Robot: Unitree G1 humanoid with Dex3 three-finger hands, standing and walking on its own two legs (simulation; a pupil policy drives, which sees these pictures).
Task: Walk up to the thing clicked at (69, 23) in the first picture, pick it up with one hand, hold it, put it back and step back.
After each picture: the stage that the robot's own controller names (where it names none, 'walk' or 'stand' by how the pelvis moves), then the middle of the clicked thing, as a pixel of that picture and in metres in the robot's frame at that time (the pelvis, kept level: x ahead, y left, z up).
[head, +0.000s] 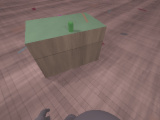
stand; (70, 26) +1.03 +0.30 +0.03
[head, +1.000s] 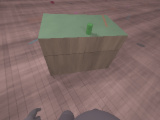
walk; (89, 29) +0.95 +0.05 +0.05
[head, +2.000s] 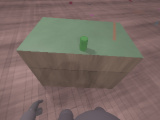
rise first; (83, 43) +0.61 +0.09 +0.07
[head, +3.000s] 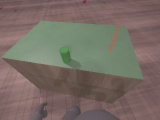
stand; (65, 55) +0.44 +0.22 +0.07
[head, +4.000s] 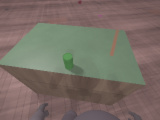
stand; (68, 61) +0.41 +0.18 +0.04
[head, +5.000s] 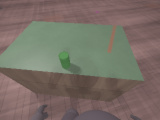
stand; (65, 60) +0.40 +0.20 +0.05
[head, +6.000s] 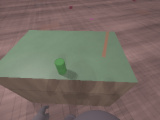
stand; (61, 66) +0.37 +0.22 +0.04
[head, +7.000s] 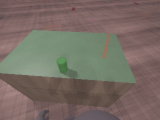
stand; (62, 65) +0.39 +0.22 +0.03
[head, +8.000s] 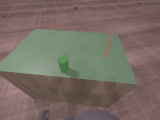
stand; (63, 65) +0.40 +0.22 +0.03
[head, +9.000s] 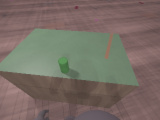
stand; (64, 65) +0.39 +0.21 +0.03
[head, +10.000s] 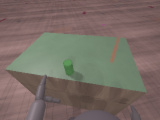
rise first; (68, 67) +0.38 +0.20 +0.03
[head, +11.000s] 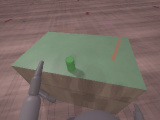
go down; (70, 64) +0.41 +0.20 +0.04
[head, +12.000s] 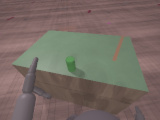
go down; (70, 64) +0.41 +0.20 +0.04
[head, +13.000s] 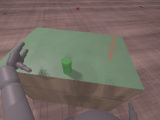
go down; (67, 66) +0.39 +0.18 +0.05
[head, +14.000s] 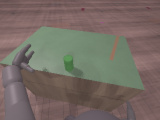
close in; (68, 63) +0.41 +0.18 +0.05
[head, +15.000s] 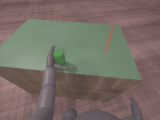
close; (60, 58) +0.41 +0.21 +0.08
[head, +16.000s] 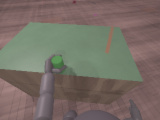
lift; (58, 65) +0.36 +0.21 +0.08
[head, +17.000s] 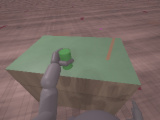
lift; (66, 59) +0.34 +0.16 +0.19
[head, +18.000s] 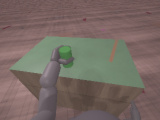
hold; (66, 57) +0.33 +0.16 +0.22
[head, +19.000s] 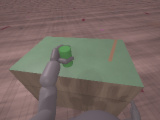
hold; (66, 56) +0.34 +0.16 +0.22
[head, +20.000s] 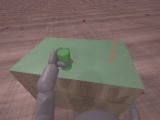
crouch; (65, 59) +0.32 +0.17 +0.21
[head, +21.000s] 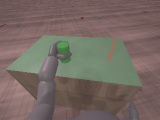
crouch; (64, 52) +0.36 +0.18 +0.22
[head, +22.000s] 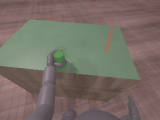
lower; (60, 60) +0.40 +0.21 +0.07
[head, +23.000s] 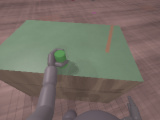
lower; (61, 59) +0.40 +0.20 +0.08
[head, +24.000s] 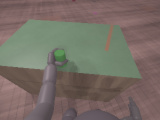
lower; (61, 58) +0.41 +0.20 +0.08
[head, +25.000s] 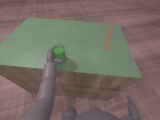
lower; (60, 56) +0.43 +0.20 +0.08
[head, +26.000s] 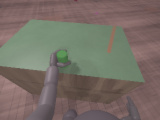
draw back; (63, 59) +0.40 +0.19 +0.08
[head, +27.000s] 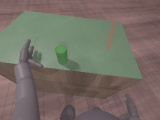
sink last; (62, 55) +0.42 +0.19 +0.09
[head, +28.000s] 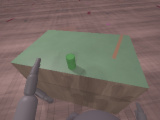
sink last; (71, 62) +0.42 +0.19 +0.06
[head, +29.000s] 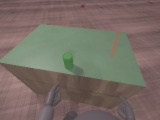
stand; (68, 61) +0.41 +0.19 +0.06
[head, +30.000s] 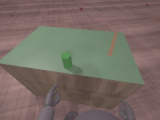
stand; (67, 60) +0.42 +0.19 +0.07
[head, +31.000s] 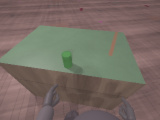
stand; (67, 60) +0.42 +0.19 +0.09
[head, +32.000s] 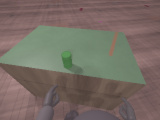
stand; (67, 60) +0.41 +0.19 +0.09
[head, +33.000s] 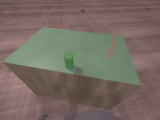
stand; (69, 61) +0.43 +0.19 +0.04
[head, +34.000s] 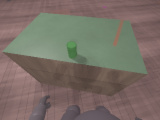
walk; (72, 50) +0.48 +0.16 +0.06
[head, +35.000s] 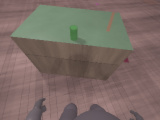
walk; (73, 33) +0.67 +0.19 +0.05
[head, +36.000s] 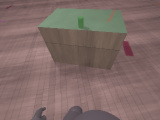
stand; (80, 22) +1.00 +0.21 +0.05
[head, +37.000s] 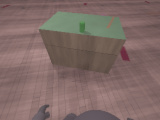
stand; (82, 27) +0.99 +0.16 +0.03
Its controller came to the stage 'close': yes
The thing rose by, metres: 0.20
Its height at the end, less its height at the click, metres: +0.00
